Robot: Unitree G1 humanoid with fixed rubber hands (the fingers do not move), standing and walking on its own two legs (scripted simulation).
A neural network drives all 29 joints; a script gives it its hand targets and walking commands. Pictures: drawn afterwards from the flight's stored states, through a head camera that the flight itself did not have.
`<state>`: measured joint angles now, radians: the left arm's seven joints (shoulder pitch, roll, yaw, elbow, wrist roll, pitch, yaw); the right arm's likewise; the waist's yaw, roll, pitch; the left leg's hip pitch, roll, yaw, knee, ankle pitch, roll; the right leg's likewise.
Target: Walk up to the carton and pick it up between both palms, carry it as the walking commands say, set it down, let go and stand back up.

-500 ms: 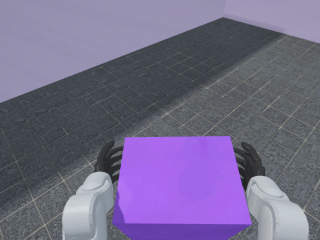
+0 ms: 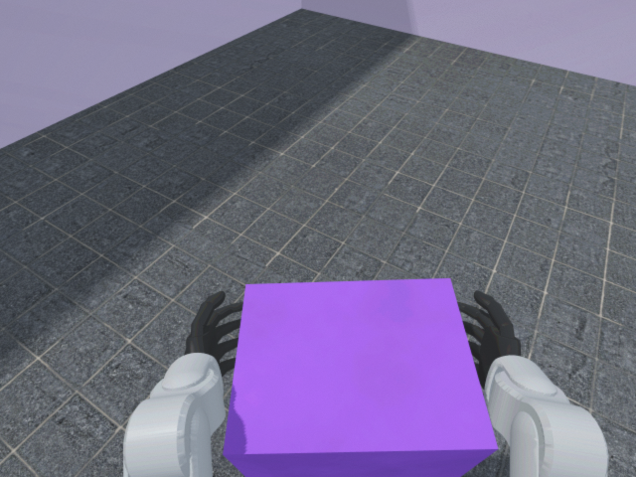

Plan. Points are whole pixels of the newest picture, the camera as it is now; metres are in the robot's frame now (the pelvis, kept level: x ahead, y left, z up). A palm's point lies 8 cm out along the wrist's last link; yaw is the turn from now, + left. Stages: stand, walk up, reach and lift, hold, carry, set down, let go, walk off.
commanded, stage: carry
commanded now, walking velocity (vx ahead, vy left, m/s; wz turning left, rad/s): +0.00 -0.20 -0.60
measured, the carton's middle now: (349, 399) +0.22 +0.00 +0.00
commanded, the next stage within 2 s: none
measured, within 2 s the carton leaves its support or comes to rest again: neither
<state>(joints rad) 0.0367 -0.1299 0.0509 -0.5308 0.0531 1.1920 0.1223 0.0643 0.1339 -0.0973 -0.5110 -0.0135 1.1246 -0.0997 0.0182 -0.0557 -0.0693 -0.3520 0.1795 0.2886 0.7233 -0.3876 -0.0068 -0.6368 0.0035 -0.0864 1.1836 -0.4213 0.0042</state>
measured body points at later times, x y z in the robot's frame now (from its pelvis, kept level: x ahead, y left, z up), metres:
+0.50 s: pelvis -0.03 -0.18 -0.02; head -0.01 -0.14 +0.43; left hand +0.25 -0.08 +0.05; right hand +0.17 -0.39 +0.08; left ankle -0.01 -0.10 -0.72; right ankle +0.02 -0.22 -0.72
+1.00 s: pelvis -0.11 -0.34 -0.01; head -0.10 -0.35 +0.44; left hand +0.18 -0.35 +0.07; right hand +0.01 -0.61 +0.07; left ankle -0.08 -0.24 -0.67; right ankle -0.11 -0.43 -0.72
